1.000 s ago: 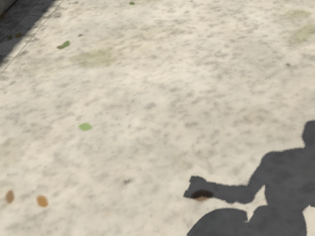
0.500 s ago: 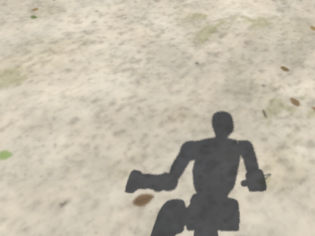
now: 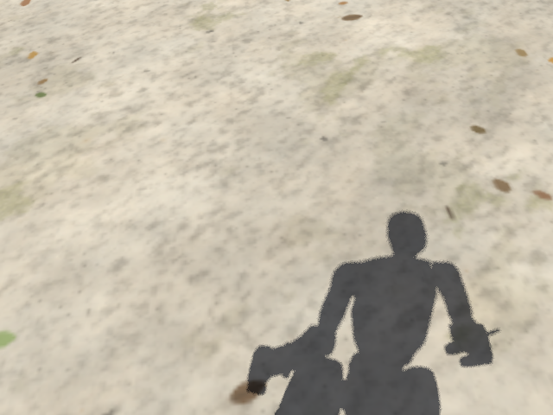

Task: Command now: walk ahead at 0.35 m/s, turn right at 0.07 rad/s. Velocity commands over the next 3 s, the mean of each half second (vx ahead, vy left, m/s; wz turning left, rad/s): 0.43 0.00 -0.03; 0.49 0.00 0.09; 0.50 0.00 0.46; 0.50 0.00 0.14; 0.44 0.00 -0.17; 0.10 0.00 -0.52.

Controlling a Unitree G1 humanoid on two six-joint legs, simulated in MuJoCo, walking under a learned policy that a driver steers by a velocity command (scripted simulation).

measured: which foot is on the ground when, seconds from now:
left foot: up 0.00-0.20, down 0.22-0.76, up 0.78-1.00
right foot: down 0.00-0.22, up 0.24-0.72, down 0.74-1.00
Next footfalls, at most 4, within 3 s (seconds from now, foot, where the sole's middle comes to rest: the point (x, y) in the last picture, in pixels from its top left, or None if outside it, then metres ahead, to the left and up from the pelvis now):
0.22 left None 0.19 0.15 -0.79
0.74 right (338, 413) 0.53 -0.06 -0.79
1.28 left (236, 313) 0.80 0.21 -0.79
1.78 right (277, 218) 1.14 0.10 -0.79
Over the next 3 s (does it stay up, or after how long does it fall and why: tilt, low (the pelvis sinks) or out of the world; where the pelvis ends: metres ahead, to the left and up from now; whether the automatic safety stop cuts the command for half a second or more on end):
stays up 1.37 0.30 -0.01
